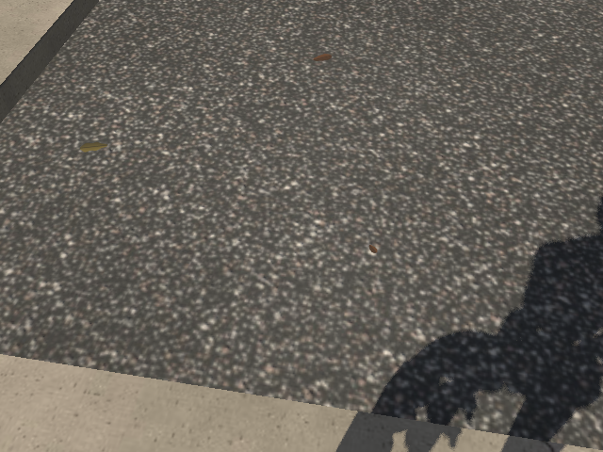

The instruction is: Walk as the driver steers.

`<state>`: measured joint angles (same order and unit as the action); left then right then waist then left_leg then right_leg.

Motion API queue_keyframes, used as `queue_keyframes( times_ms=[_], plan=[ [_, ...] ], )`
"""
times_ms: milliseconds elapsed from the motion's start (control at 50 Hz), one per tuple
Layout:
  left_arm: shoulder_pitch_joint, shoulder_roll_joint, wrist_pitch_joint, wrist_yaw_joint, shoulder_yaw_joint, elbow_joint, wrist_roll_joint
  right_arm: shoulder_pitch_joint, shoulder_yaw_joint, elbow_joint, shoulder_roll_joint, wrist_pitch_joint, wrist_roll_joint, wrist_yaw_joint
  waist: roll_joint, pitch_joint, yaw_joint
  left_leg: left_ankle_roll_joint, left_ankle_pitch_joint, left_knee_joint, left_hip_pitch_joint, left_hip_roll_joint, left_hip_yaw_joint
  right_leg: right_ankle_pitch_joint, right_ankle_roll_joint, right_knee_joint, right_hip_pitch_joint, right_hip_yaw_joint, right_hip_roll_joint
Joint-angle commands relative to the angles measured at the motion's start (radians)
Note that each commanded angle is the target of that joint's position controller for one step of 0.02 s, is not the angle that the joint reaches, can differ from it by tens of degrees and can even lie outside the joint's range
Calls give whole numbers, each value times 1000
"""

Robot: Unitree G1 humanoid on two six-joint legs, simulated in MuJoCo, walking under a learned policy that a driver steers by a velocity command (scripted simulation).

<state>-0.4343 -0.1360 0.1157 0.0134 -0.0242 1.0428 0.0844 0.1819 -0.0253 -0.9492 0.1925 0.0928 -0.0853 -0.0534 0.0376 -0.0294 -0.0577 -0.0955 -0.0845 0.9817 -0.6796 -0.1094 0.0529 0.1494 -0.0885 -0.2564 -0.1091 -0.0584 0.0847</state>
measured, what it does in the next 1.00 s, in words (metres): walks ahead: left foot, then right foot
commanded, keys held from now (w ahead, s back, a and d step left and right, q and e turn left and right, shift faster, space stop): w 0.12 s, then no key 0.76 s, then w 0.12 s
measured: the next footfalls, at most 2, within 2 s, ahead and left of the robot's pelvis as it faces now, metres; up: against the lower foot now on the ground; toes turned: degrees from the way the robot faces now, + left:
left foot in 0.26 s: +0.35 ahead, +0.14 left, +0.00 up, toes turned +3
right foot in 0.58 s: +0.30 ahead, -0.10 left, +0.00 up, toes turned -4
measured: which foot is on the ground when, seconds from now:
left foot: up 0.00-0.24, down 0.26-1.00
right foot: down 0.00-0.30, up 0.32-0.56, down 0.58-1.00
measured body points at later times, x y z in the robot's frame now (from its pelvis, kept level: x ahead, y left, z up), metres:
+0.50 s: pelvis +0.23 +0.05 -0.01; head +0.25 +0.06 +0.44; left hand +0.28 +0.30 -0.15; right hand +0.36 -0.20 -0.13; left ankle +0.31 +0.14 -0.75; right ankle +0.21 -0.11 -0.71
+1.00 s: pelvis +0.30 +0.03 -0.01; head +0.31 +0.03 +0.44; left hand +0.37 +0.29 -0.14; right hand +0.40 -0.22 -0.15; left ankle +0.31 +0.14 -0.74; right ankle +0.26 -0.09 -0.75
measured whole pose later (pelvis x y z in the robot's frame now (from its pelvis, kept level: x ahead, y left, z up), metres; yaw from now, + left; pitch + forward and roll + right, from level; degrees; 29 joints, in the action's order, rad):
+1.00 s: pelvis +0.30 +0.03 -0.01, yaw +1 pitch +0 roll +1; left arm -0.21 -0.21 0.10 0.03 -0.09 0.97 0.04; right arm 0.19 -0.10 -0.94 0.23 0.09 -0.02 -0.03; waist 0.00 -0.02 -0.02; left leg -0.08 -0.30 0.52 -0.27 0.04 -0.05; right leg 0.36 -0.03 -0.55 -0.20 -0.06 -0.07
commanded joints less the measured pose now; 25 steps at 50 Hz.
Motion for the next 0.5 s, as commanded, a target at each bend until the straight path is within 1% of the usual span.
queue_keyframes(
  times_ms=[20,40,80,120,140,160,200,220,240,260,280,300,320,340,360,380,400,420,440,460,480,500],
  plan=[
    [-2,-78,25,29,-3,-56,4,-37,6,55,9,-13,-2,-8,-78,-41,28,32,222,-159,24,-17,-36,-145,-194,146,-144,143,-264],
    [-36,-82,24,40,-2,-43,-2,-71,6,69,9,-19,-1,-9,-87,-43,19,40,254,-207,47,-4,-49,-171,-196,139,-150,131,-259],
    [-104,-96,23,57,-3,-17,-7,-117,1,90,26,-34,2,-7,-98,-57,5,46,264,-272,37,12,-55,-209,-204,128,-89,141,-280],
    [-163,-98,22,63,-3,7,-7,-173,-6,114,39,-41,8,-2,-94,-70,-9,43,238,-340,-24,19,-45,-261,-206,116,50,162,-312],
    [-166,-100,20,61,-5,9,-13,-207,-9,128,42,-42,15,1,-88,-72,-7,39,216,-386,-34,29,-50,-350,-197,99,110,159,-317],
    [-161,-106,17,56,-8,9,-17,-243,-12,141,42,-42,22,2,-86,-62,-4,35,191,-426,-15,41,-57,-431,-178,77,152,145,-315],
    [-141,-128,8,47,-20,8,-27,-285,-19,155,47,-40,32,-1,-100,-40,10,24,145,-474,56,60,-65,-560,-133,23,190,120,-311],
    [-132,-141,4,41,-29,5,-34,-288,-26,152,59,-36,37,-1,-104,-28,19,17,137,-496,102,73,-75,-632,-110,-12,199,109,-305],
    [-114,-159,2,36,-39,-1,-40,-265,-35,141,80,-27,48,3,-104,-3,42,0,171,-534,189,95,-96,-741,-79,-69,194,90,-285],
    [-106,-167,1,36,-45,-3,-50,-216,-48,120,110,-14,65,9,-86,49,76,-34,282,-575,348,119,-121,-834,-34,-142,154,70,-240],
    [-119,-145,-1,41,-41,-18,-58,-118,-57,93,156,-1,83,19,-57,199,95,-115,551,-500,634,66,-81,-737,25,-249,59,52,-180],
    [-290,-28,0,41,-3,-25,-43,26,-54,70,195,1,82,13,111,459,68,-344,789,-435,1123,-190,190,-298,111,-499,-253,29,-88],
    [-210,-57,-8,51,-10,-54,-47,243,-50,14,174,-8,66,15,167,555,157,-418,764,-576,1212,-363,474,514,158,-830,-382,37,0],
    [-45,-98,-26,50,-34,-105,-54,278,-82,-17,227,10,42,39,60,395,185,-307,537,-631,1040,-314,414,561,125,-970,-469,132,-69],
    [40,-120,-33,32,-42,-118,-37,130,-98,10,236,25,63,56,15,184,137,-220,406,-688,775,-252,273,523,112,-951,-488,128,-153],
    [-22,-101,-34,16,-36,-99,-22,-22,-69,56,154,25,89,61,24,148,56,-195,379,-739,628,-206,209,505,116,-851,-400,125,-194],
    [-23,-45,-33,10,-22,-89,-16,-84,-46,71,76,30,103,58,34,92,22,-167,395,-765,510,-163,152,472,129,-766,-337,119,-216],
    [-49,-4,-33,11,-12,-72,-18,-95,-40,73,65,32,107,45,19,87,-11,-144,420,-776,427,-127,98,447,150,-701,-248,102,-222],
    [-114,-16,-39,22,-20,-43,-33,-131,-49,85,91,36,98,28,-10,107,-49,-117,425,-772,349,-80,37,366,170,-662,-140,66,-202],
    [-137,-47,-45,41,-32,-27,-53,-177,-64,101,131,43,92,11,4,118,-64,-96,389,-748,308,-31,-29,291,186,-611,-98,27,-182],
    [-129,-69,-49,55,-36,-26,-57,-206,-73,112,155,46,94,-5,19,117,-60,-84,314,-728,281,-7,-51,219,200,-574,-87,3,-169],
    [-124,-86,-51,62,-42,-31,-54,-214,-74,108,155,45,97,-18,11,110,-65,-78,189,-702,261,-8,-40,144,204,-513,-76,-7,-169]
  ],
)
Over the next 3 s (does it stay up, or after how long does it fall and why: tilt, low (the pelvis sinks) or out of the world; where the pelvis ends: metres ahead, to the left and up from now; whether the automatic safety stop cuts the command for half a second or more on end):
stays up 0.43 0.03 -0.02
